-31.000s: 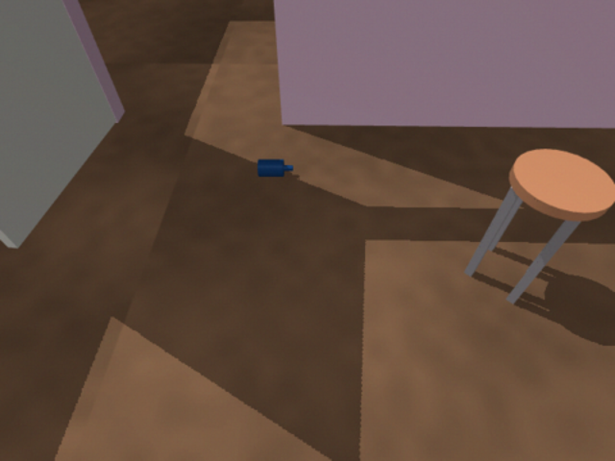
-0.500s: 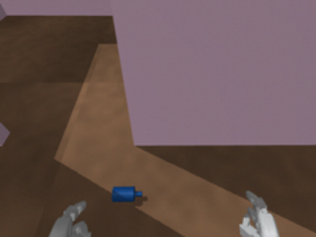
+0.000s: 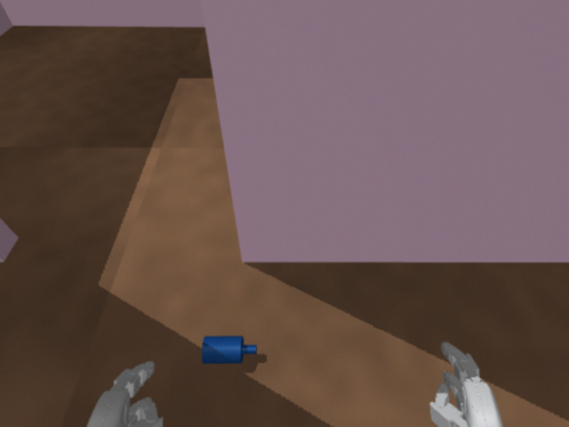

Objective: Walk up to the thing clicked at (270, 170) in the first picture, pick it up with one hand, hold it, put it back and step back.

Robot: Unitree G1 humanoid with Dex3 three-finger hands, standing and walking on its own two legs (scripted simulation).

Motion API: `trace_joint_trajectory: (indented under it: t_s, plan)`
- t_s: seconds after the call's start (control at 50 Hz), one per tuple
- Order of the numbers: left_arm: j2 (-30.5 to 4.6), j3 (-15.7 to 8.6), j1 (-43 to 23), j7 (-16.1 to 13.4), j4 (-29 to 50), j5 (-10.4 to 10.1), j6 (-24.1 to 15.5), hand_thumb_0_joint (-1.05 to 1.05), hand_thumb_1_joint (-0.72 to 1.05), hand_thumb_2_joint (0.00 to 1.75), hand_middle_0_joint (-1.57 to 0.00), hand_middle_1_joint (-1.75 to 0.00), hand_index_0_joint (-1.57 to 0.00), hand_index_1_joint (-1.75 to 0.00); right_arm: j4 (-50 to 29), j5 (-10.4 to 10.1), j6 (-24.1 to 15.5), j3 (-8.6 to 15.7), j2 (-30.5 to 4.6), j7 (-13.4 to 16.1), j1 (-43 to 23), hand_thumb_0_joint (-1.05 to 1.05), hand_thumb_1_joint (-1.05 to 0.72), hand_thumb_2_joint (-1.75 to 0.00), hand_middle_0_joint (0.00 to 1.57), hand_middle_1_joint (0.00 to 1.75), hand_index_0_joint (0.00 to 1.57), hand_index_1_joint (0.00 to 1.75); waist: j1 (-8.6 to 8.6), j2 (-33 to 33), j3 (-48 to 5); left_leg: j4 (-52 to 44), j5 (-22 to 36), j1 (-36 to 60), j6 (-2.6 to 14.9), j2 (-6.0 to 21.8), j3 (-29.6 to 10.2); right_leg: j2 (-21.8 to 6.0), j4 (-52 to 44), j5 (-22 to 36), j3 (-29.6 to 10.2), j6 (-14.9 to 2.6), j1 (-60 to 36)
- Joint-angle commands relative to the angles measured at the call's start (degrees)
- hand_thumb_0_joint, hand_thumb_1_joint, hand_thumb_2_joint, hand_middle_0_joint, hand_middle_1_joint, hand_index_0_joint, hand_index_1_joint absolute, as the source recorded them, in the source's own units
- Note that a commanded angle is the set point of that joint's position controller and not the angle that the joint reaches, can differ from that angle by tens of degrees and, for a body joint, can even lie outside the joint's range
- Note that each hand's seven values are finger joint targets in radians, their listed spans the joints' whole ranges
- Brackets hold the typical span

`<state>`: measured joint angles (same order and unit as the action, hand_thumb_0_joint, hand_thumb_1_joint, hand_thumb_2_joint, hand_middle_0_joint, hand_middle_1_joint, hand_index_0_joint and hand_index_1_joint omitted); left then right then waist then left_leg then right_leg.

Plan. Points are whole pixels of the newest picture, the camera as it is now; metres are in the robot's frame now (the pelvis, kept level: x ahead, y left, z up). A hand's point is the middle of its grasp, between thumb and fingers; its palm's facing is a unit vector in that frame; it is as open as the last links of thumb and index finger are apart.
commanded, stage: stand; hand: left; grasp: from above
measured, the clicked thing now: (230, 349) +0.48 +0.18 -0.67
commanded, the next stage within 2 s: none
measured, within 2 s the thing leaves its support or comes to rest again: neither
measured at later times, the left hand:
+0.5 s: hand out of the picture +0.04 +0.23 -0.11, palm faces +0.05 -0.95 -0.31, open 7.4 cm
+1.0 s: hand out of the picture +0.03 +0.24 -0.10, palm faces +0.05 -0.94 -0.34, open 7.4 cm
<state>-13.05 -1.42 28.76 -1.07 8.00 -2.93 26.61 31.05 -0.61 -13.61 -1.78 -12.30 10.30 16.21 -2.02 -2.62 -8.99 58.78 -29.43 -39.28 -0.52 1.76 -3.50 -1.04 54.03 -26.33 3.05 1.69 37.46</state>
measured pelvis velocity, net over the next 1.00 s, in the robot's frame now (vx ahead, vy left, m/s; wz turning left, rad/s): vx -0.01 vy -0.01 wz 0.03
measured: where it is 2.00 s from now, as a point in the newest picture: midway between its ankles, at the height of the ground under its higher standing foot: outside the picture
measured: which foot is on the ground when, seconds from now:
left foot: down 0.00-1.00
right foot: down 0.00-1.00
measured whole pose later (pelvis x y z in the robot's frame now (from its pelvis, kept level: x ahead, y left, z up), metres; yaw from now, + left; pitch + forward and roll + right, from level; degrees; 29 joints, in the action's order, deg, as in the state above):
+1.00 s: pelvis -0.01 -0.01 +0.07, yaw +2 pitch -5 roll +0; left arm -17.3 -2.0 8.9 -1.2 -65.6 1.5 0.3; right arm 64.0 1.3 -0.1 1.5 -17.6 0.8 8.5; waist 0.7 -1.1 3.9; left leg 22.7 -11.5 -6.8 -0.6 -0.1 -2.7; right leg -2.8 21.7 -10.8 3.2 1.6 6.4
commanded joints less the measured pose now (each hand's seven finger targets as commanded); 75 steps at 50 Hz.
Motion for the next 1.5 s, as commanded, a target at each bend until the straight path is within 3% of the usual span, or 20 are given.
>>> trace_joint_trajectory:
  t_s: [0.0,0.02,0.04,0.08,0.12,0.22,0.28,0.42,0.56,0.84,1.0,1.3,1.48]
  plan:
    - [-10.9,-4.6,-12.8,-2.4,-18.9,6.8,-19.0,0.0,0.9,0.9,-0.2,-0.3,-0.2,-0.3,5.5,7.1,5.5,6.2,-14.8,-4.2,-7.9,0.0,-0.9,-0.9,0.2,0.3,0.2,0.3,4.31,5.9,2.9,-15.0,25.8,9.2,4.6,0.4,-0.6,-2.6,-10.8,11.4,-5.7,-4.99,-15.9]
    - [-11.8,-4.6,-12.0,-2.1,-21.6,7.4,-20.9,0.0,0.9,0.9,-0.2,-0.3,-0.2,-0.3,5.2,7.1,6.5,6.1,-14.5,-5.4,-7.0,0.0,-0.9,-0.9,0.2,0.3,0.2,0.3,3.71,7.2,1.2,-14.5,25.1,11.1,4.64,-0.1,-0.1,-3.7,-11.7,12.2,-7.3,-5.95,-16.2]
    - [-11.8,-4.0,-13.5,-1.7,-23.2,7.3,-22.0,0.0,0.9,0.9,-0.2,-0.3,-0.2,-0.3,5.0,7.1,7.3,5.9,-14.0,-6.2,-6.1,0.0,-0.9,-0.9,0.2,0.3,0.2,0.3,2.42,4.0,2.6,-15.9,23.7,11.4,4.5,-0.2,-0.8,-2.7,-12.4,13.7,-7.0,-5.76,-14.7]
    - [-12.2,-3.7,-15.2,-1.3,-28.0,6.7,-23.7,0.0,0.9,0.9,-0.2,-0.3,-0.2,-0.3,7.2,4.4,7.9,5.7,-12.6,-8.0,-6.2,0.0,-0.9,-0.9,0.2,0.3,0.2,0.3,3.24,1.6,0.4,-18.3,21.4,15.7,4.59,-0.4,-1.0,-3.7,-11.8,14.7,-6.1,-4.68,-18.3]
    - [-11.5,-4.0,-15.9,-1.2,-32.6,6.1,-24.0,0.0,0.9,0.9,-0.2,-0.3,-0.2,-0.3,8.2,3.5,8.4,6.3,-12.9,-8.9,-8.1,0.0,-0.9,-0.9,0.2,0.3,0.2,0.3,4.16,4.1,1.0,-18.8,20.9,17.6,4.08,-0.3,-0.7,-3.9,-13.9,14.1,-6.1,-4.32,-17.2]
    - [-11.1,-3.9,-18.9,-1.4,-42.5,5.8,-25.8,0.0,0.9,0.9,-0.2,-0.3,-0.2,-0.3,12.7,3.7,9.8,6.7,-13.0,-9.2,-8.4,0.0,-0.9,-0.9,0.2,0.3,0.2,0.3,3.63,1.7,2.8,-24.4,18.3,19.5,4.45,1.1,-3.2,-3.7,-17.3,13.3,-4.9,-2.92,-20.5]
    - [-11.0,-3.8,-19.0,-1.4,-47.6,5.8,-26.3,0.0,0.9,0.9,-0.2,-0.3,-0.2,-0.3,14.6,3.7,10.4,6.9,-13.7,-9.1,-9.4,0.0,-0.9,-0.9,0.2,0.3,0.2,0.3,3.83,-0.4,6.4,-29.5,13.6,18.7,4.47,2.1,-5.4,-2.9,-19.9,10.3,-3.6,-2.6,-21.3]
    - [-12.4,-3.4,-18.6,-1.3,-56.9,5.1,-27.4,0.0,0.9,0.9,-0.2,-0.3,-0.2,-0.3,20.2,2.9,11.4,6.5,-14.2,-8.6,-7.6,0.0,-0.9,-0.9,0.2,0.3,0.2,0.3,2.82,1.7,8.5,-32.9,19.2,24.3,3.16,1.9,-4.4,-4.8,-27.0,15.4,-5.0,-2.93,-25.3]
    - [-13.1,-2.8,-18.9,-1.3,-63.6,4.7,-27.4,0.0,0.9,0.9,-0.2,-0.3,-0.2,-0.3,24.6,2.3,11.9,6.1,-14.6,-8.4,-7.8,0.0,-0.9,-0.9,0.2,0.3,0.2,0.3,2.64,1.2,9.7,-37.5,20.3,27.2,2.47,2.8,-4.5,-5.2,-31.6,16.6,-4.6,-2.11,-29.3]
    - [-14.8,-2.5,-20.6,-1.1,-69.9,4.6,-27.4,0.0,0.9,0.9,-0.2,-0.3,-0.2,-0.3,28.7,2.0,12.6,5.5,-15.1,-8.7,-9.4,0.0,-0.9,-0.9,0.2,0.3,0.2,0.3,3.01,2.6,12.4,-41.8,16.7,28.2,1.92,3.2,-4.6,-5.7,-36.3,14.1,-4.5,-1.78,-30.6]
    - [-15.8,-2.5,-22.4,-0.8,-70.7,4.5,-27.6,0.0,0.9,0.9,-0.2,-0.3,-0.2,-0.3,29.6,1.9,12.6,5.0,-15.6,-8.9,-10.0,0.0,-0.9,-0.9,0.2,0.3,0.2,0.3,2.8,2.3,11.9,-41.9,17.9,28.3,1.63,3.2,-3.9,-6.0,-37.6,13.7,-5.1,-1.78,-31.4]
    - [-16.3,-2.4,-24.2,-0.5,-71.5,4.0,-27.7,0.0,0.9,0.9,-0.2,-0.3,-0.2,-0.3,30.9,1.8,12.1,4.2,-16.6,-8.7,-10.0,0.0,-0.9,-0.9,0.2,0.3,0.2,0.3,2.59,2.0,9.1,-41.7,26.0,30.6,1.5,4.2,-3.4,-6.5,-37.3,20.7,-5.0,-2.16,-33.5]
    - [-16.4,-2.3,-24.6,-0.2,-71.6,3.9,-27.8,0.0,0.9,0.9,-0.2,-0.3,-0.2,-0.3,31.2,1.7,12.1,4.1,-17.4,-8.8,-10.8,0.0,-0.9,-0.9,0.2,0.3,0.2,0.3,2.69,1.9,9.0,-42.1,26.3,31.2,1.45,4.5,-3.1,-6.6,-37.8,21.5,-5.2,-2.26,-33.6]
